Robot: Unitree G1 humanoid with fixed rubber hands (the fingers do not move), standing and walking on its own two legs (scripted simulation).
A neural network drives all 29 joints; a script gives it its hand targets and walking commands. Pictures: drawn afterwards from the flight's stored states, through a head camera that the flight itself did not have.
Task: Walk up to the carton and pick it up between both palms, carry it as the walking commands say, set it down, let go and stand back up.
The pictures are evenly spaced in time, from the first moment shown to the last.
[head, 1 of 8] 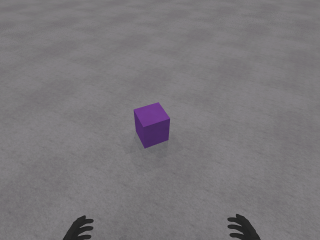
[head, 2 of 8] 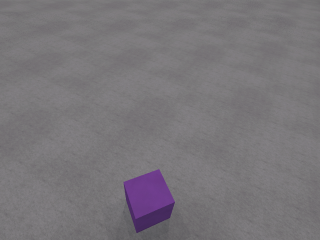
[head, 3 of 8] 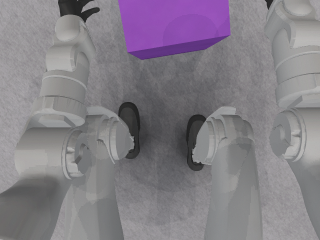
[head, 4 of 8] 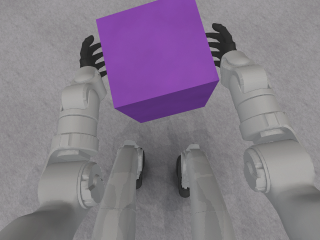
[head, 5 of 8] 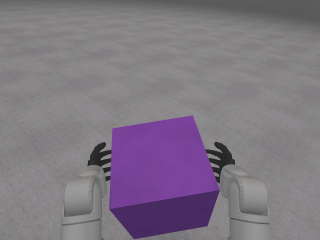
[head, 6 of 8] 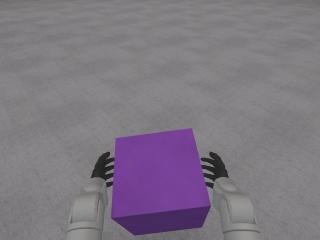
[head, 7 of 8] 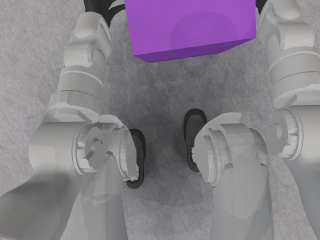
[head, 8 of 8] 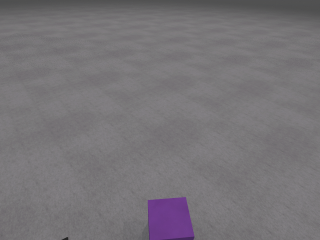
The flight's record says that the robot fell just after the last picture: no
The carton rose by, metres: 0.68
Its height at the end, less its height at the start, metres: +0.00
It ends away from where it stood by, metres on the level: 0.20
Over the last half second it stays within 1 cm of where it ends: yes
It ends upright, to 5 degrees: yes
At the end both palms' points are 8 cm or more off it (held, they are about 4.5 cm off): yes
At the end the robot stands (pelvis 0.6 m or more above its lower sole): yes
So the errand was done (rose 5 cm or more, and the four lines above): yes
